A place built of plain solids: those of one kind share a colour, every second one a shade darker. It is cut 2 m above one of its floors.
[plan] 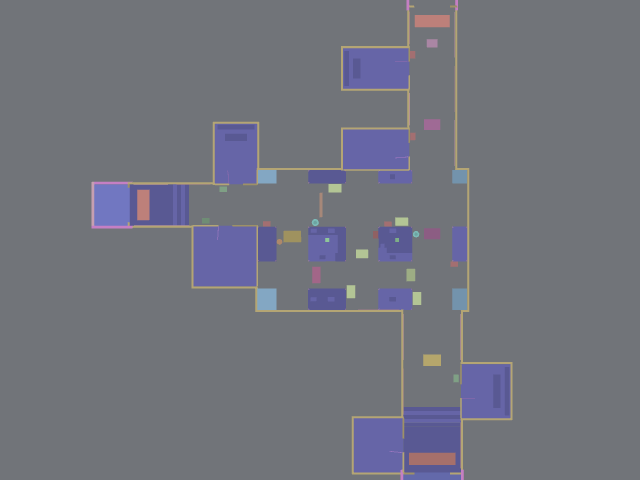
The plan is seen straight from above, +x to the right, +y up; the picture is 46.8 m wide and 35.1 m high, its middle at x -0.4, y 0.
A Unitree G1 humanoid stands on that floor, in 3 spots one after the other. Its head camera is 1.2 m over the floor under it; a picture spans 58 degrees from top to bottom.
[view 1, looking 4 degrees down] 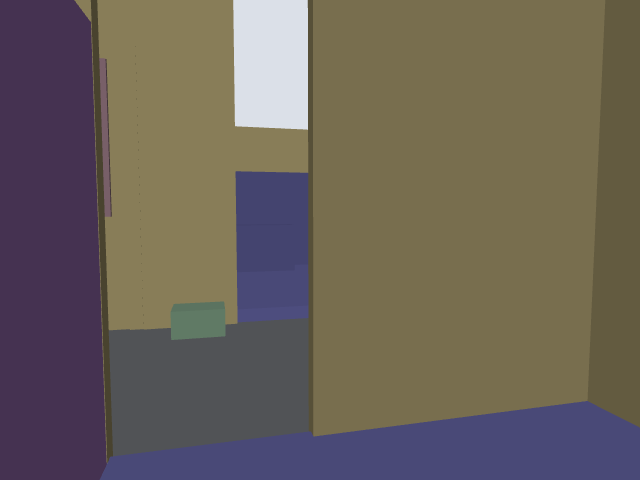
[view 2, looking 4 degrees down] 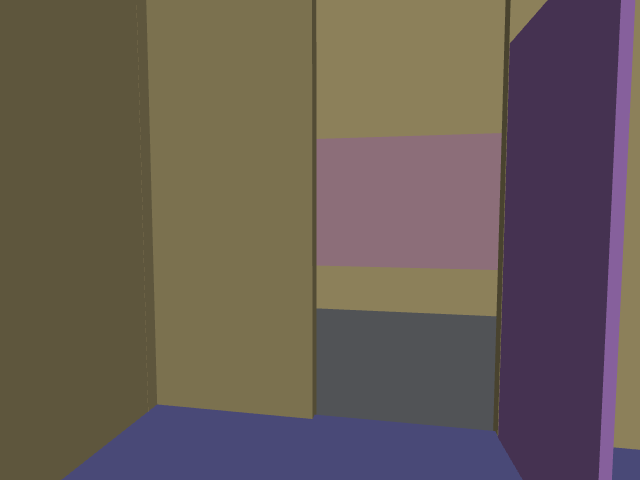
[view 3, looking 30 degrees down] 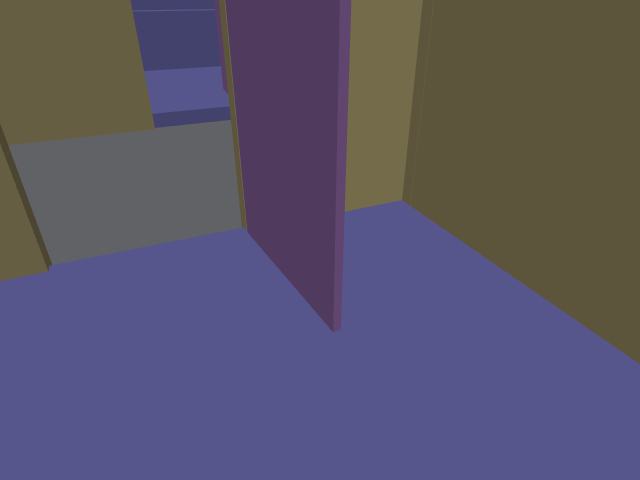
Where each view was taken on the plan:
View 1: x -7.32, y -1.17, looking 76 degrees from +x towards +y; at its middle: wall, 2.23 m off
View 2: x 3.71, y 6.60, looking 11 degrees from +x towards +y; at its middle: front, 5.85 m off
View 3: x -6.54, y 6.29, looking -114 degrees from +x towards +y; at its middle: leaf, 1.65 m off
